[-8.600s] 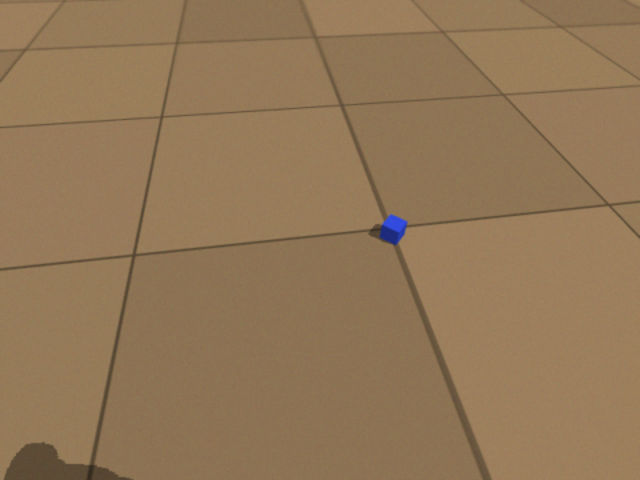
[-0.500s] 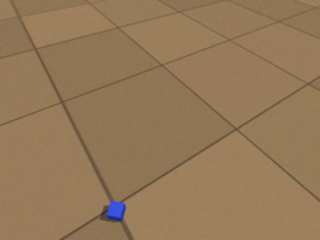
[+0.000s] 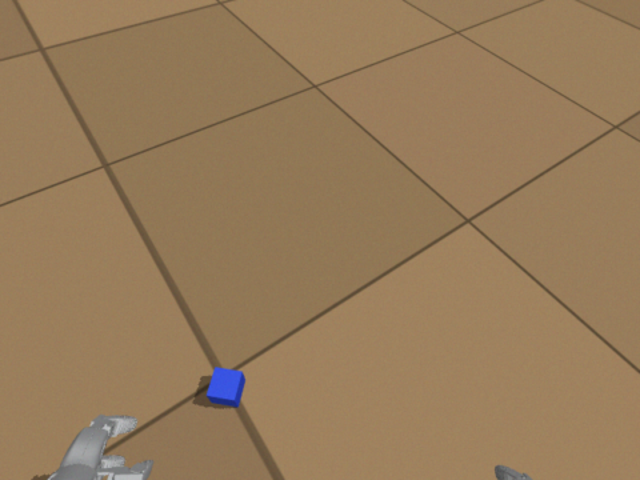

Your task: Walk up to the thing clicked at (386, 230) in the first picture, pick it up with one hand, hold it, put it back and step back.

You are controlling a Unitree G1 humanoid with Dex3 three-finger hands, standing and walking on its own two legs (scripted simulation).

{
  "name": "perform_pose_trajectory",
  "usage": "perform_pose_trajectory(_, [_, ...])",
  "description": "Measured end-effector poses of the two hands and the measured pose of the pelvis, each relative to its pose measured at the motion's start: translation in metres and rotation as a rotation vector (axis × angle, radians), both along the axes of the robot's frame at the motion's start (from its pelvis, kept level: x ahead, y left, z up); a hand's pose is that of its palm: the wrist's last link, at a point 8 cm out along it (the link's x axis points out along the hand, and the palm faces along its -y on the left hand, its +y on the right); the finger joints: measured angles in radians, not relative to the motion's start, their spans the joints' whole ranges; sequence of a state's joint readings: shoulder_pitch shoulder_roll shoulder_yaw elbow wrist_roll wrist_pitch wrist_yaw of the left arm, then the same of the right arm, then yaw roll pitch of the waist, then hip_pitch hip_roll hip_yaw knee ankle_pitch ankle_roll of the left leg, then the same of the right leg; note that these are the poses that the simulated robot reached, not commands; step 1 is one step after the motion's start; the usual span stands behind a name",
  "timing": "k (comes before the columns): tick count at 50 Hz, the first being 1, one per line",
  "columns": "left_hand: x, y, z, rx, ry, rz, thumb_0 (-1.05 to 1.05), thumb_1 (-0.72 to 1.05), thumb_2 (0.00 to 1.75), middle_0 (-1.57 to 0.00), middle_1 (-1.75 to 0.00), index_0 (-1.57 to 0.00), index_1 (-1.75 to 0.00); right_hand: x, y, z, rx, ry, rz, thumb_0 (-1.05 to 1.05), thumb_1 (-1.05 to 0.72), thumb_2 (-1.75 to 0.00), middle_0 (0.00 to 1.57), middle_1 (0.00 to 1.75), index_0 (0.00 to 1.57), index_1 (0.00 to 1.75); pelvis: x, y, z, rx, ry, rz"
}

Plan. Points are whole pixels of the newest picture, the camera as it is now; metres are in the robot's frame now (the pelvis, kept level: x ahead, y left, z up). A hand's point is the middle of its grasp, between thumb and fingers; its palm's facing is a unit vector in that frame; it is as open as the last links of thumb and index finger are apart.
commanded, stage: rise first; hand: left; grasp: from above
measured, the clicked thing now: (226, 387) +0.43 +0.25 -0.72
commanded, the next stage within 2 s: none
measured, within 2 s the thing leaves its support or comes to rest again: neither
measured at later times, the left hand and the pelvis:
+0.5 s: hand out of the picture +0.13 +0.26 -0.21, palm faces -0.19 -0.86 -0.47, open 14.3 cm; pelvis -0.01 +0.01 -0.07, yaw +0 degrees
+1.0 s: hand (165, 443) +0.24 +0.30 -0.41, palm faces -0.45 -0.45 -0.77, open 14.1 cm; pelvis -0.06 +0.00 -0.27, yaw -2 degrees
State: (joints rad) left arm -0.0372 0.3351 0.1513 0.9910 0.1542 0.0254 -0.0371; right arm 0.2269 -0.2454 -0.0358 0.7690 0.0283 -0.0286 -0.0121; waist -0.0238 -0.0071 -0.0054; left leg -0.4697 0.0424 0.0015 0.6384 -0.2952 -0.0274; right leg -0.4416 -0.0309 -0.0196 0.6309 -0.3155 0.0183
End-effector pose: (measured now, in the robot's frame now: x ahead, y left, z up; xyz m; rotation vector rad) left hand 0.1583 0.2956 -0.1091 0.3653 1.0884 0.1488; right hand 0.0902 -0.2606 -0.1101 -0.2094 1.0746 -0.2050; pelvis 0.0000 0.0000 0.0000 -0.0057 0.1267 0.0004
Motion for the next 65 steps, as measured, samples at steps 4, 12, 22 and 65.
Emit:
perform_pose_trajectory(4, [-0.007, 0.003, -0.007, 0.035, 0.04, -0.013, 0.0, 0.02, 0.94, -0.13, -0.92, -0.14, -0.9, 0.003, 0.006, -0.006, 0.013, -0.028, -0.001, 0.01, -0.93, -0.9, 0.2, 0.3, 0.2, 0.3, 0.0, 0.004, -0.008, -0.004, 0.027, -0.002])
perform_pose_trajectory(12, [-0.023, 0.007, -0.037, 0.062, 0.045, -0.035, 0.0, -0.41, 0.99, -0.11, -1.01, -0.1, -1.01, 0.028, 0.01, -0.025, -0.012, -0.122, 0.048, 0.01, -0.91, -0.9, 0.2, 0.3, 0.2, 0.3, -0.004, 0.009, -0.039, -0.012, 0.105, -0.001])
perform_pose_trajectory(22, [-0.029, 0.008, -0.054, 0.111, 0.03, -0.098, 0.0, -0.56, 1.03, -0.1, -1.02, -0.07, -1.04, 0.061, 0.021, -0.042, -0.018, -0.226, 0.092, 0.01, -0.91, -0.9, 0.2, 0.3, 0.2, 0.3, -0.006, 0.01, -0.067, -0.025, 0.163, 0.005])
perform_pose_trajectory(65, [0.14, 0.014, -0.323, 0.573, -0.235, -0.93, 0.0, -0.45, 0.97, -0.06, -1.05, -0.07, -1.03, -0.09, -0.011, -0.359, -0.046, 0.188, 0.057, 0.01, -0.85, -0.88, 0.2, 0.3, 0.2, 0.3, -0.093, 0.008, -0.353, -0.066, 0.449, -0.053])
